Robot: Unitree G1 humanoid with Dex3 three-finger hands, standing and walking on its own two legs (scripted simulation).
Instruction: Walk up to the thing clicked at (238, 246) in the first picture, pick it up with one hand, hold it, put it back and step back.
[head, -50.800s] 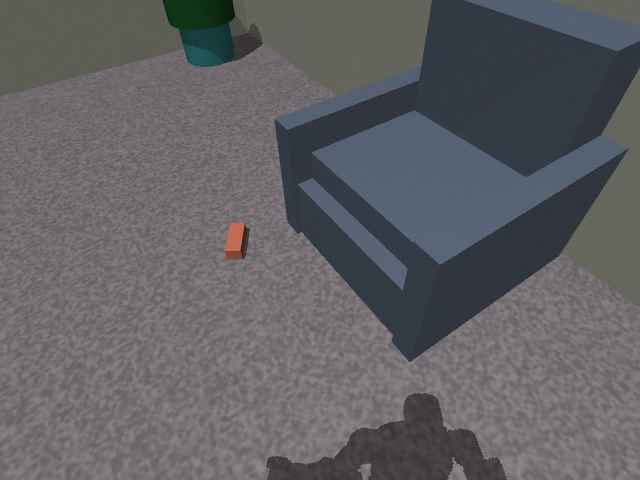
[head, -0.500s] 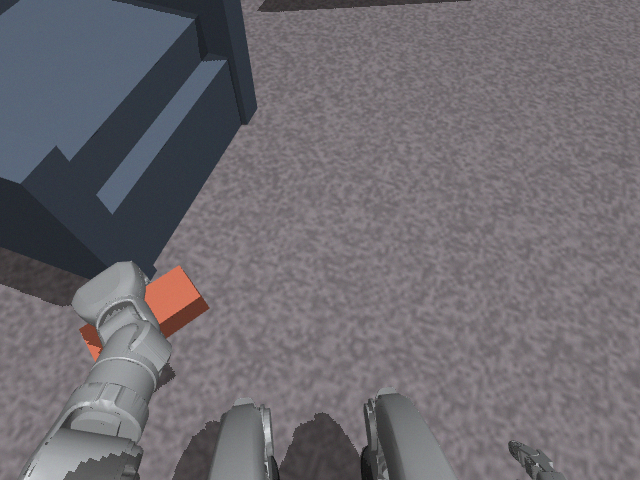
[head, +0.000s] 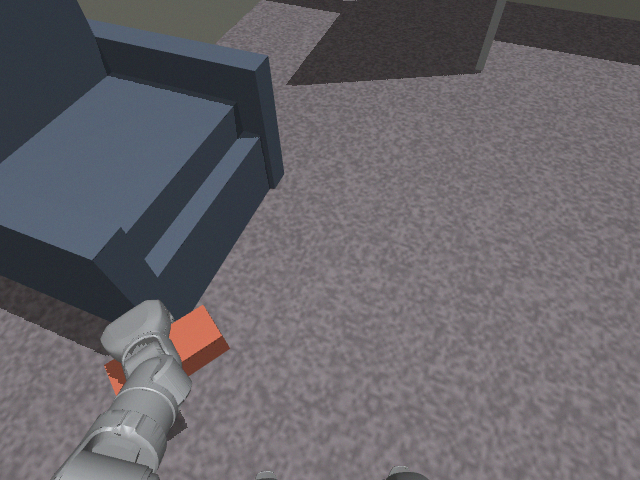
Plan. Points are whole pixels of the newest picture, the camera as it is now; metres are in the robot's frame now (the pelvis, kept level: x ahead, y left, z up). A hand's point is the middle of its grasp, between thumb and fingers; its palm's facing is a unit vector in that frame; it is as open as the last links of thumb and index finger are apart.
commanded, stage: lift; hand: left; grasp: from above
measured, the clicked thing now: (170, 356) +0.34 +0.24 -0.13
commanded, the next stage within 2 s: hold in 0.06 s
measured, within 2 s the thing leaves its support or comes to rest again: neither
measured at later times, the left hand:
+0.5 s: hand (152, 341) +0.33 +0.23 -0.04, palm faces -0.35 -0.28 -0.90, open 9.2 cm
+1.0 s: hand (146, 346) +0.32 +0.23 -0.02, palm faces -0.33 -0.28 -0.90, open 9.3 cm
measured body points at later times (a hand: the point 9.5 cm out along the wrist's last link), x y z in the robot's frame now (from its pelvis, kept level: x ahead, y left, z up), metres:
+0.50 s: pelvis +0.02 +0.00 +0.03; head +0.05 -0.01 +0.48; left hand +0.35 +0.24 +0.01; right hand +0.11 -0.26 -0.09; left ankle +0.02 +0.13 -0.69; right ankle +0.01 -0.13 -0.69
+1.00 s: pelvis +0.01 +0.00 +0.04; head +0.03 -0.02 +0.49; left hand +0.33 +0.24 +0.03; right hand +0.13 -0.25 -0.08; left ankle +0.02 +0.13 -0.69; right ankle +0.01 -0.13 -0.69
